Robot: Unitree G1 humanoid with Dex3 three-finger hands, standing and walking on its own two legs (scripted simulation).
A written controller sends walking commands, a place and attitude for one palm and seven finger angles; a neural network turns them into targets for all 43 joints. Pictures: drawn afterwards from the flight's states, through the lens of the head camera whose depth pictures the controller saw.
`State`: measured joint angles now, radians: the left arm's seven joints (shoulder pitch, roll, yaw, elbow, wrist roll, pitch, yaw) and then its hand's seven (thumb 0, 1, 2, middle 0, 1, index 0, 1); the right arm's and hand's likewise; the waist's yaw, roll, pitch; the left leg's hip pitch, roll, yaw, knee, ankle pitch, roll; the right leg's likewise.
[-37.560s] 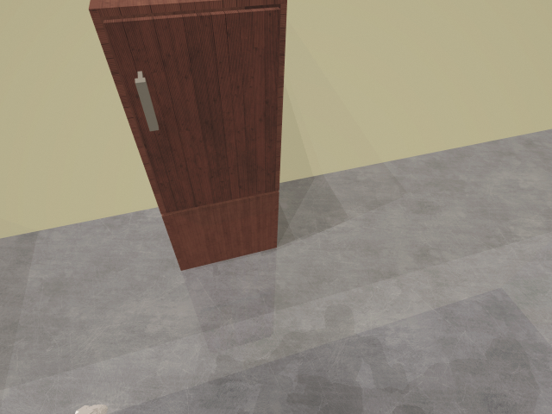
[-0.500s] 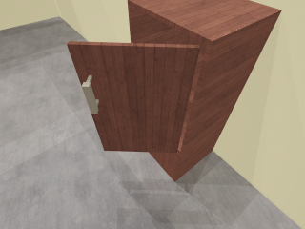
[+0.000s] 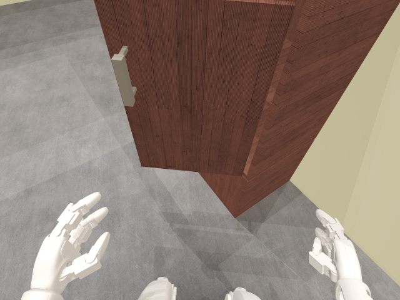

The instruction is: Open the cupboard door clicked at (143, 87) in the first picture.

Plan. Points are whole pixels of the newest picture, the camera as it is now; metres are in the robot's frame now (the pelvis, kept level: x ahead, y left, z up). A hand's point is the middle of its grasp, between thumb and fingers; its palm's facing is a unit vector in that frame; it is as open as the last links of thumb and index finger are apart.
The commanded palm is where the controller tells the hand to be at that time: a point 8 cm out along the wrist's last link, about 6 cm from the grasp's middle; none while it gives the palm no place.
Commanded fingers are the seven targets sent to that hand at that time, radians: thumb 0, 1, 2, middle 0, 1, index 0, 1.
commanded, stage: raise the hand with hooked fingers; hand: left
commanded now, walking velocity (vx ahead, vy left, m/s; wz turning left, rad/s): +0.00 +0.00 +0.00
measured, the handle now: (127, 77) +0.56 +0.23 +0.12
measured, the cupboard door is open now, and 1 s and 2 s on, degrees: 50 50 50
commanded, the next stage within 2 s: move the hooked fingers beside the handle in 1.68 s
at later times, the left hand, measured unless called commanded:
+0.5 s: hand (67, 215) +0.23 +0.25 +0.08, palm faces +0.02 -1.00 -0.06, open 11.6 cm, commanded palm +0.21 +0.30 +0.09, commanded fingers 0.00 -0.20 0.43 -0.28 -1.00 -0.28 -1.00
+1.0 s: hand (41, 175) +0.28 +0.30 +0.12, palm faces +0.04 -1.00 -0.05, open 13.8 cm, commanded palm +0.26 +0.35 +0.13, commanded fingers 0.00 -0.50 0.30 -0.30 -1.20 -0.30 -1.20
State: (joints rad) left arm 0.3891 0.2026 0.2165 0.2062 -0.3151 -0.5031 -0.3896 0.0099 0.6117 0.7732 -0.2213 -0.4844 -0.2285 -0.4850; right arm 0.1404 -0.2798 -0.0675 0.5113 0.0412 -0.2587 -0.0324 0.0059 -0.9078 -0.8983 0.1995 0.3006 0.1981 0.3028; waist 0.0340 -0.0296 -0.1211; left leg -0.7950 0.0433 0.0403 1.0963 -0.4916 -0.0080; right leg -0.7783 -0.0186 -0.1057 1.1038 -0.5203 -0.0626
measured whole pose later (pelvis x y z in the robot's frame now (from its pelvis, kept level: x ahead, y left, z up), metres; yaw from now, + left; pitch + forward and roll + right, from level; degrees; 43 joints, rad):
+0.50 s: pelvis +0.00 +0.02 +0.02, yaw +0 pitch +9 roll -2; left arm 0.28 0.30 0.29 0.13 -0.33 -0.35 -0.36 0.01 0.03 0.53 -0.26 -0.86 -0.27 -0.86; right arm 0.30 -0.26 0.02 0.60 0.04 -0.26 -0.07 0.01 -0.90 -0.90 0.20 0.30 0.20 0.30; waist -0.01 0.02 -0.09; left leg -0.70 0.04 0.03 0.97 -0.43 0.03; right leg -0.66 -0.01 -0.12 0.92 -0.43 -0.03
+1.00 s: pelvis +0.01 +0.03 +0.05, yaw +1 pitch +6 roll -2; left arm 0.04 0.38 0.37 0.28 -0.33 -0.21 -0.43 -0.01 -0.47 0.31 -0.30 -1.18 -0.30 -1.18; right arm 0.25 -0.25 0.06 0.57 0.05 -0.24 -0.09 0.01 -0.90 -0.90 0.20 0.30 0.20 0.30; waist 0.02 0.02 -0.06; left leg -0.55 0.02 0.03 0.84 -0.40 0.04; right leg -0.49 -0.01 -0.11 0.77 -0.38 -0.01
